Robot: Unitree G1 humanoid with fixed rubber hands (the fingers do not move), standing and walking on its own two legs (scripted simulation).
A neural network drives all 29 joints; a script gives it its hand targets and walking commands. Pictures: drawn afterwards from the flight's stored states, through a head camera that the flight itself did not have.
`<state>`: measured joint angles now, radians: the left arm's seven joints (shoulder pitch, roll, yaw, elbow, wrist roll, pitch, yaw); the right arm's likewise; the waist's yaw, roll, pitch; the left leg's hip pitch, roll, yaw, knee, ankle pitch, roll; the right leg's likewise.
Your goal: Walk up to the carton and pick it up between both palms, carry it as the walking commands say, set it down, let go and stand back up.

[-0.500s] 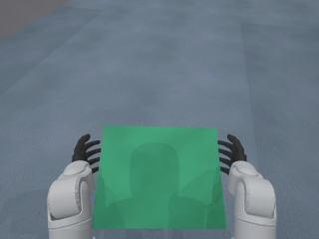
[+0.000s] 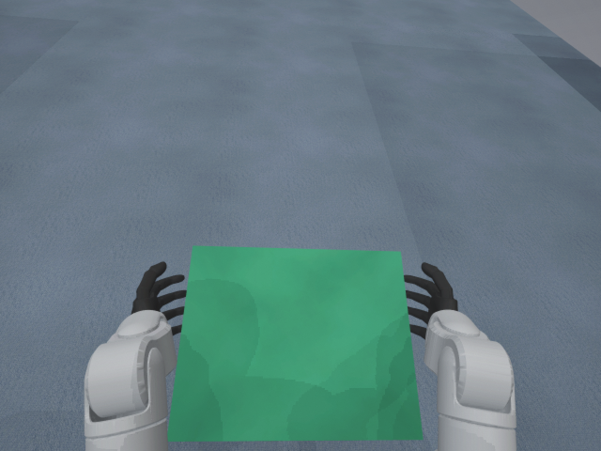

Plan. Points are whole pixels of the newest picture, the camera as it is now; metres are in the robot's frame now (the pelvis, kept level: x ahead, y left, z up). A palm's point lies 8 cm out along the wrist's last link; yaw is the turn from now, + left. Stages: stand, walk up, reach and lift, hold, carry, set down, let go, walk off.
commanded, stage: carry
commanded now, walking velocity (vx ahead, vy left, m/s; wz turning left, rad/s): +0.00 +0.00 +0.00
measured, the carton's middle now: (293, 344) +0.29 +0.02 -0.02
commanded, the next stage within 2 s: none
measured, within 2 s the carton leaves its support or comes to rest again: neither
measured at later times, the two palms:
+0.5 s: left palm (143, 337) +0.24 +0.19 +0.08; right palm (458, 369) +0.22 -0.16 +0.09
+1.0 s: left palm (149, 341) +0.23 +0.18 +0.08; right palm (468, 378) +0.21 -0.17 +0.09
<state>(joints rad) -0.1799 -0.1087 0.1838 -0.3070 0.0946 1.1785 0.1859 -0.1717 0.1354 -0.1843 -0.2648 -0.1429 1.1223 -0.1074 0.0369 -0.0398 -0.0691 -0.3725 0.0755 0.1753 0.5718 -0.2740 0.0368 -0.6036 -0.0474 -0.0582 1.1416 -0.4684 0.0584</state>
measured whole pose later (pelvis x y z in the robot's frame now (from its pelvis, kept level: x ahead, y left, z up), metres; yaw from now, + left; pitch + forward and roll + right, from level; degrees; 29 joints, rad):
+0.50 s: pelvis -0.04 +0.03 +0.00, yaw -5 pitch +2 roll -1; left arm -0.19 -0.12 0.20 -0.26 0.15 1.16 0.14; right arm -0.20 0.14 -0.20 -0.23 -0.12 1.14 -0.14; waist 0.01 -0.01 -0.09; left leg -0.37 0.07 0.24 0.56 -0.24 0.07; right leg -0.30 -0.01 -0.09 0.55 -0.29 -0.01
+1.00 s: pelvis -0.05 +0.02 +0.00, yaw -5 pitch +2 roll -1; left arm -0.21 -0.12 0.20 -0.24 0.14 1.16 0.15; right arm -0.21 0.14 -0.21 -0.24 -0.12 1.15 -0.16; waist 0.00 0.00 -0.08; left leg -0.37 0.07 0.24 0.53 -0.20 0.06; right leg -0.30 0.00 -0.10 0.53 -0.26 -0.03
